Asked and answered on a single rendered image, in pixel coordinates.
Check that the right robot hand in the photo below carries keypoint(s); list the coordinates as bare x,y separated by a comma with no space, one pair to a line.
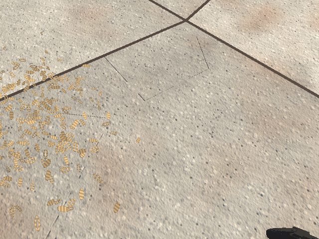
288,233

